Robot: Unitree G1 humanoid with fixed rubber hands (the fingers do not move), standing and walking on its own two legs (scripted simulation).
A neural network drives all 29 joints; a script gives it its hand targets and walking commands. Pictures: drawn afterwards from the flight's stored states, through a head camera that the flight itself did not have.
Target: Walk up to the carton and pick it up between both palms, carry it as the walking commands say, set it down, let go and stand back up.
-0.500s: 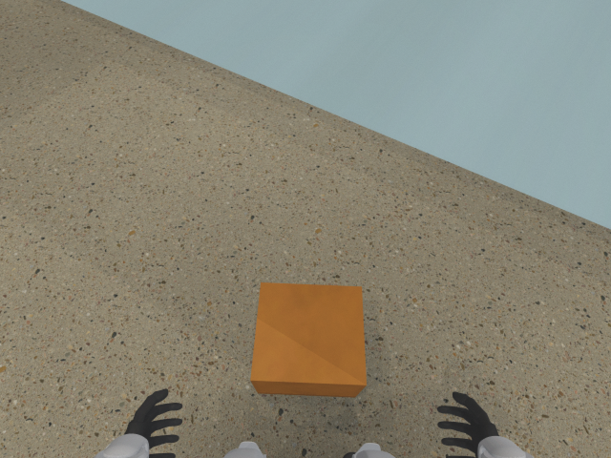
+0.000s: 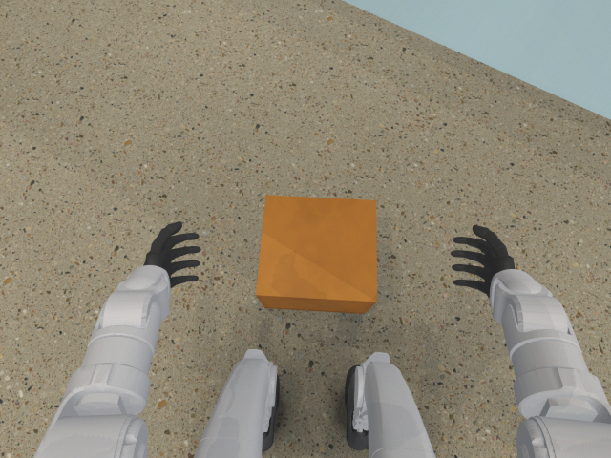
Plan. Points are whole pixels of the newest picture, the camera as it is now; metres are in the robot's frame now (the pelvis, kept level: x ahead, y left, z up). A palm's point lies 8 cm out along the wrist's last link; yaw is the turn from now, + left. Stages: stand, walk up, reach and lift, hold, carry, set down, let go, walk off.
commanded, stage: reach and lift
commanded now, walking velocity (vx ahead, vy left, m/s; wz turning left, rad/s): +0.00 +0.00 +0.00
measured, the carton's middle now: (317, 257) +0.51 +0.00 -0.57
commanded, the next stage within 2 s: none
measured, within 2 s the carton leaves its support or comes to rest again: neither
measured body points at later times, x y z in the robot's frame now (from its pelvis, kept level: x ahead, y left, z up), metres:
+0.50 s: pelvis +0.01 -0.01 -0.03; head +0.29 +0.00 +0.32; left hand +0.49 +0.24 -0.13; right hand +0.52 -0.24 -0.12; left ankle +0.08 +0.13 -0.65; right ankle +0.10 -0.13 -0.65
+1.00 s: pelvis +0.00 +0.00 -0.12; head +0.31 +0.01 +0.21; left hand +0.50 +0.24 -0.23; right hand +0.52 -0.25 -0.22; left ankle +0.08 +0.13 -0.65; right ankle +0.10 -0.13 -0.65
